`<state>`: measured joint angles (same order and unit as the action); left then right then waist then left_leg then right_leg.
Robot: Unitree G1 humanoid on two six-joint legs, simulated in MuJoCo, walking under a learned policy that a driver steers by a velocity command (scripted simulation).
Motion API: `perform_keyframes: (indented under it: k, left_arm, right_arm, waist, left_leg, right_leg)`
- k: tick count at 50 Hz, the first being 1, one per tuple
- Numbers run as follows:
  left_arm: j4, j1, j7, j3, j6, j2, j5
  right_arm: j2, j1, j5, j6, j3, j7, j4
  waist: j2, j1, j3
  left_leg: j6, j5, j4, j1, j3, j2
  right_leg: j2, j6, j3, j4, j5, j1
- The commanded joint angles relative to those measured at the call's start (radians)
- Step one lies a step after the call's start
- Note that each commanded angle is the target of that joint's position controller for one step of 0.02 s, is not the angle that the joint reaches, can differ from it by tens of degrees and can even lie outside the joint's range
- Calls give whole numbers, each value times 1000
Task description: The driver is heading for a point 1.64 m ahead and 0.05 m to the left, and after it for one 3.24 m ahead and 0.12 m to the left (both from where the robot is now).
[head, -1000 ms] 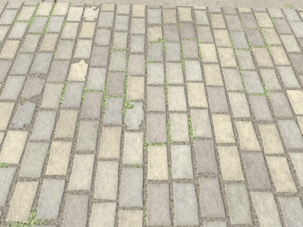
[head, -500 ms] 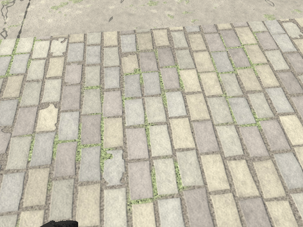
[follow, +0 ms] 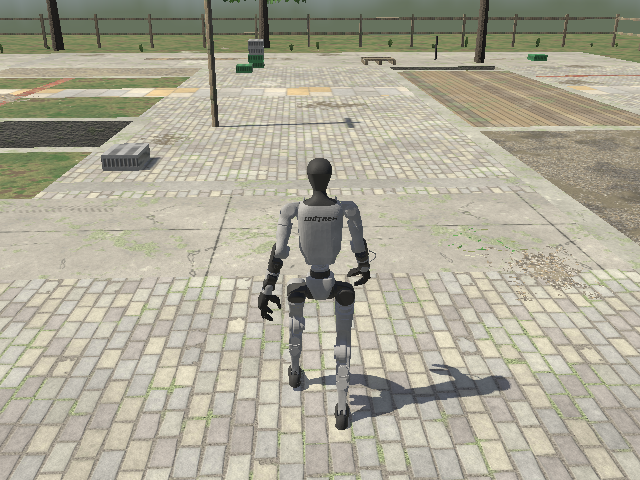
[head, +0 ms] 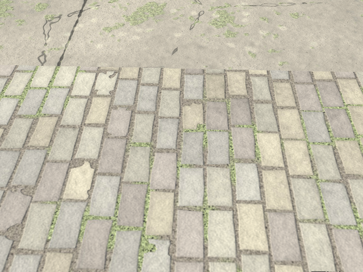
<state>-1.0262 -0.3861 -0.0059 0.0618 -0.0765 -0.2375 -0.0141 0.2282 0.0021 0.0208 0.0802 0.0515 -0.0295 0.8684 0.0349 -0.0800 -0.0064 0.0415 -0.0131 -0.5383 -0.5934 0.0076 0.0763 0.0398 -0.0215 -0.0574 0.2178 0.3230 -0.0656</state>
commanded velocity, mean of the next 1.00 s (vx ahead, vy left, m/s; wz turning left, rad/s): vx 0.50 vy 0.00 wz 0.00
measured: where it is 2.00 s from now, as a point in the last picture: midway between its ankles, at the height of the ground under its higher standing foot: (205, 125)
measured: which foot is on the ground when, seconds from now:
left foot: up 0.00-0.04, down 0.06-0.62, up 0.64-1.00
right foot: down 0.00-0.08, up 0.10-0.60, down 0.62-1.00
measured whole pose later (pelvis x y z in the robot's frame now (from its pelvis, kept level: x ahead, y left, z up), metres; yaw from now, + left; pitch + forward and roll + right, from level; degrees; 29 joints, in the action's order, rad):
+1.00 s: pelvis +0.55 -0.02 +0.01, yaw +0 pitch +2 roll -1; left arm -1.01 -0.36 0.00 0.06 -0.09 -0.23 -0.01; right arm 0.26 0.05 0.01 0.07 0.07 0.00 0.90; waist 0.04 -0.07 0.00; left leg 0.01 -0.06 -0.67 -0.68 -0.03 0.13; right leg 0.06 -0.05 -0.06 0.20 0.21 0.02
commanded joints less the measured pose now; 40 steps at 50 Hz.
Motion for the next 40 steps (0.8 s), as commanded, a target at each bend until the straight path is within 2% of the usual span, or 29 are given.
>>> perform_keyframes:
  k: [1,2,3,4,5,6,7,8,9,10,11,13,16,20,25,27,28,29,30,31,32,33,34,35,36,37,38,40]
  left_arm:
    - [23,-2,-9,40,8,-183,-5]
    - [29,23,-9,37,12,-175,-6]
    - [44,32,-9,24,13,-145,2]
    - [60,-69,0,-6,-3,-47,11]
    - [50,-61,6,-12,-28,-39,4]
    - [73,22,12,12,-46,-128,-24]
    - [95,96,10,14,-52,-142,-35]
    - [100,133,3,19,-48,-135,-23]
    - [95,120,-4,27,-34,-125,-12]
    - [88,95,-6,26,-19,-101,-9]
    - [83,80,-8,24,-7,-79,-7]
    - [98,116,-11,27,4,-76,-2]
    - [134,224,-9,29,2,-79,10]
    - [170,358,7,17,-6,-54,4]
    - [220,482,34,4,-15,-60,-7]
    - [230,474,44,7,-22,-79,-8]
    - [223,437,46,14,-24,-97,-9]
    - [203,359,45,28,-27,-123,-6]
    - [150,195,40,53,-27,-167,-3]
    - [108,6,31,75,-26,-243,10]
    - [82,-65,34,88,-21,-315,9]
    - [88,-57,34,59,-21,-218,1]
    - [106,35,30,45,-25,-174,0]
    - [127,117,28,35,-27,-147,7]
    - [133,172,31,26,-29,-118,17]
    - [132,193,33,17,-33,-92,28]
    - [125,191,36,15,-34,-85,28]
    - [110,164,30,21,-38,-112,20]
  right_arm:
    - [117,-28,2,25,29,-10,-68]
    - [149,102,-2,26,49,-7,-28]
    - [208,291,-9,25,75,1,26]
    - [306,436,-26,19,99,8,54]
    - [255,449,-15,15,78,6,60]
    - [198,373,-8,17,58,5,50]
    - [161,282,-10,18,46,7,25]
    - [130,213,-20,20,36,2,16]
    - [103,175,-30,26,27,0,13]
    - [92,165,-32,28,24,-3,18]
    - [96,176,-30,30,25,-3,25]
    - [130,213,-29,34,32,8,43]
    - [150,269,-26,29,35,27,62]
    - [156,330,-15,23,33,37,83]
    - [169,410,-6,3,41,41,127]
    - [180,405,-2,-7,49,45,132]
    - [188,390,-2,-11,52,46,130]
    - [194,365,0,-16,53,47,124]
    - [173,352,-2,-21,45,47,118]
    - [140,363,-17,-21,29,47,95]
    - [-1,487,-21,3,-11,34,89]
    - [93,426,2,29,8,28,98]
    - [151,325,25,45,23,25,66]
    - [152,267,25,49,24,32,54]
    - [147,239,9,44,31,39,51]
    - [134,259,3,31,36,41,55]
    - [110,279,2,17,35,41,59]
    - [84,273,-1,-1,33,44,56]
  waist:
    - [-130,72,-27]
    - [-126,141,49]
    - [-89,213,174]
    - [119,198,336]
    - [215,197,409]
    - [158,191,281]
    - [96,167,171]
    - [29,135,89]
    - [43,96,58]
    - [57,73,46]
    - [57,63,37]
    - [39,59,6]
    - [18,82,-20]
    - [25,122,-47]
    - [25,156,-88]
    - [38,134,-79]
    - [51,109,-56]
    - [63,61,-6]
    - [47,-14,90]
    - [-57,-69,241]
    - [-331,-3,371]
    - [-258,-36,374]
    - [-213,-28,227]
    - [-125,0,151]
    - [-88,30,87]
    - [-105,66,72]
    - [-114,82,64]
    - [-105,96,32]
  left_leg:
    - [41,90,40,70,29,-38]
    - [65,78,59,252,58,-73]
    - [109,50,23,544,-6,-16]
    - [255,170,49,960,-425,247]
    - [299,267,218,1024,-733,329]
    - [247,331,236,919,-624,294]
    - [213,295,256,765,-482,259]
    - [196,229,297,604,-379,220]
    - [178,181,330,500,-308,185]
    - [175,163,360,438,-268,164]
    - [181,140,382,404,-236,155]
    - [196,81,415,389,-191,151]
    - [187,12,430,435,-143,143]
    - [154,13,437,460,-68,110]
    - [149,-2,379,615,-68,170]
    - [135,-77,331,666,-75,197]
    - [124,-177,290,676,-71,199]
    - [108,-349,200,671,-50,181]
    - [82,-447,14,618,-9,127]
    - [45,-212,-297,410,38,66]
    - [-22,458,-654,3,18,-132]
    - [-7,588,-789,-117,-125,-104]
    - [12,516,-814,-192,-113,-50]
    - [18,420,-773,-163,-85,5]
    - [15,360,-706,-117,-75,37]
    - [17,321,-663,-49,-83,64]
    - [15,306,-631,-12,-82,71]
    - [3,277,-555,-17,-71,83]
  right_leg:
    - [-305,-138,115,85,-647,-22]
    - [-264,-116,79,230,-793,7]
    - [-210,-83,40,465,-724,153]
    - [-61,-8,-10,872,-333,562]
    - [13,-4,121,1060,238,730]
    - [-54,-27,171,1142,209,827]
    - [-110,-42,137,1120,122,837]
    - [-150,-42,118,1052,40,797]
    - [-183,-43,127,988,-12,729]
    - [-194,-41,128,956,-38,675]
    - [-198,-35,122,927,-51,655]
    - [-204,-16,114,854,-121,698]
    - [-202,10,111,682,-279,779]
    - [-160,13,69,460,-437,737]
    - [-135,-7,64,330,-375,763]
    - [-123,-32,59,300,-300,727]
    - [-104,-46,44,291,-263,661]
    - [-69,-65,13,277,-246,535]
    - [-42,-93,-7,271,-263,312]
    - [-207,-156,182,303,-283,-9]
    - [-433,-325,673,181,-97,-345]
    - [-423,-307,774,92,17,-343]
    - [-391,-257,623,83,-19,-222]
    - [-355,-231,501,63,-114,-75]
    - [-322,-217,414,34,-205,63]
    - [-296,-206,357,6,-248,145]
    - [-284,-208,328,-22,-259,187]
    - [-279,-220,277,-68,-286,233]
